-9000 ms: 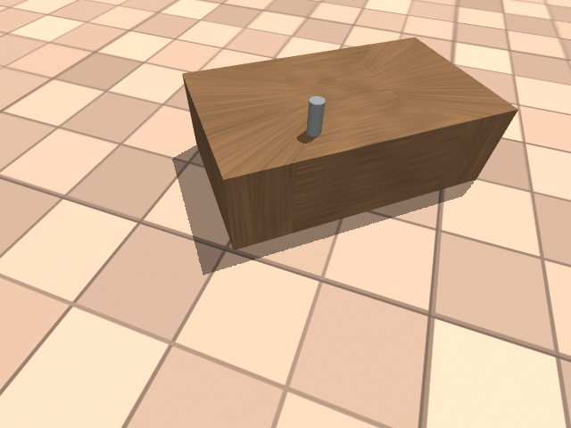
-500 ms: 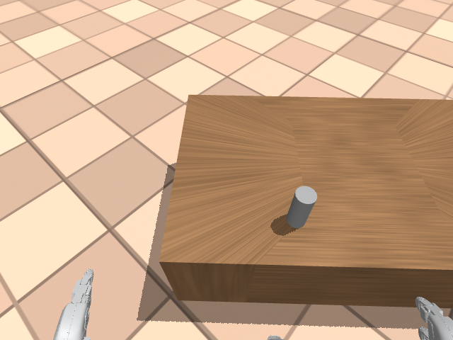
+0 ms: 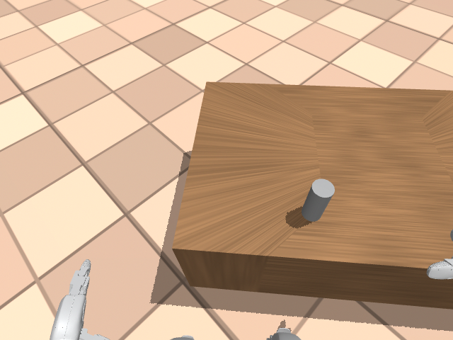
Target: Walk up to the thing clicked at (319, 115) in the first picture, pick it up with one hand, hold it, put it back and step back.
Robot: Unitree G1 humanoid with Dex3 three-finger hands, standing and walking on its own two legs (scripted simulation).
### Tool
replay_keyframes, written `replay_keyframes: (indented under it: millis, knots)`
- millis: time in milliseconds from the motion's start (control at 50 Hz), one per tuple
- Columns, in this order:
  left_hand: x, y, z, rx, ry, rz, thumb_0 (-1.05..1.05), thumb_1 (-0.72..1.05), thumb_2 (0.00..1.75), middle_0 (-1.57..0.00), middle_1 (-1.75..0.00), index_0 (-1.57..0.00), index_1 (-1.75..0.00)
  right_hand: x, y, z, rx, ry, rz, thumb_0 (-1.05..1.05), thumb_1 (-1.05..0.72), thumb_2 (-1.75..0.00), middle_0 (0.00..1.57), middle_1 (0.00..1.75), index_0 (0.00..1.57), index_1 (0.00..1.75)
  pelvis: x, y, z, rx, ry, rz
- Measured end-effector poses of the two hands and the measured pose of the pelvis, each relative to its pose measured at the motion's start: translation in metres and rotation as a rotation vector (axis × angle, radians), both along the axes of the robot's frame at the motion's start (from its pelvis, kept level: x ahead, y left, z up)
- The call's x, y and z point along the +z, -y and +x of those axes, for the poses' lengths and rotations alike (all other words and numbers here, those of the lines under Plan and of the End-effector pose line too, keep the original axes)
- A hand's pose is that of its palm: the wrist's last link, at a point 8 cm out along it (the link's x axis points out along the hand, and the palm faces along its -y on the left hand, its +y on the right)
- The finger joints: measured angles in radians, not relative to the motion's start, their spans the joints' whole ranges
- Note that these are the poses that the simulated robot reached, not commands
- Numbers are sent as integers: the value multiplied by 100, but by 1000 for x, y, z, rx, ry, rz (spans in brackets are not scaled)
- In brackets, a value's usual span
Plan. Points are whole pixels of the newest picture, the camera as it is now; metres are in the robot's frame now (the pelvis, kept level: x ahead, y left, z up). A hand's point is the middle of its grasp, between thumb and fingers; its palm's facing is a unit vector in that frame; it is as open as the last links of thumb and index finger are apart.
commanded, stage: go down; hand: right
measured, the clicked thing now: (316, 201) +0.52 -0.21 -0.23
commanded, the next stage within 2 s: approach in 0.98 s
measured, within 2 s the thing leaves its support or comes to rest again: neither
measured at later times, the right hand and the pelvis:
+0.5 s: hand out of the picture +0.36 -0.37 +0.03, palm faces +0.23 +0.97 -0.09, open 17.6 cm; pelvis -0.01 -0.01 +0.00, yaw +1 degrees
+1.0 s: hand out of the picture +0.40 -0.39 +0.05, palm faces +0.25 +0.97 -0.05, open 17.7 cm; pelvis -0.01 -0.02 -0.01, yaw +1 degrees
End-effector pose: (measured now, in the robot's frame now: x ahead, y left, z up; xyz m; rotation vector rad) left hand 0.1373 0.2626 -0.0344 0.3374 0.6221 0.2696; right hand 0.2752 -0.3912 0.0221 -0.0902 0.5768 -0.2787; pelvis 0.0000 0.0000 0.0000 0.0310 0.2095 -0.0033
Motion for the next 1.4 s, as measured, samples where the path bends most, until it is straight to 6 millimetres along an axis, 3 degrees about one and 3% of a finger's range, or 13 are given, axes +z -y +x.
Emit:
replay_keyframes:
  millis: [160,380,660,860,1180,1280,1400]
  knots:
    - [-4,2,-12,1,-67,6,-1,-53,5,-6,-5,-6,-5,3,13,18,12,78,9,-1,56,-3,4,5,5,6,2,5,-1,13,-15,3]
    - [2,16,-2,-37,-51,11,-1,-53,5,-6,-5,-6,-6,16,23,38,24,202,18,-1,58,-3,4,5,4,6,2,8,-6,5,-26,11]
    - [-4,16,-23,-18,-110,26,-1,-52,4,-6,-5,-6,-5,30,33,77,36,294,29,-1,59,-4,3,6,4,6,-4,13,-14,12,-70,25]
    - [2,16,-17,-15,-95,44,-1,-52,4,-6,-5,-6,-5,32,41,89,29,326,24,-1,60,-3,4,5,5,6,-6,16,-11,19,-90,31]
    - [-5,19,-6,-17,-127,42,-1,-53,5,-6,-5,-6,-5,39,49,106,28,392,39,-1,60,-3,4,5,5,6,-9,19,-2,12,-119,41]
    - [-3,23,1,-41,-85,45,-1,-53,4,-6,-4,-5,-5,28,44,113,31,436,47,-1,60,-3,4,5,5,6,-16,19,-5,14,-139,44]
    - [-1,24,3,-81,-23,97,-1,-54,5,-6,-4,-5,-5,-21,28,122,45,481,79,-1,61,-3,4,5,5,6,-37,19,-14,17,-186,52]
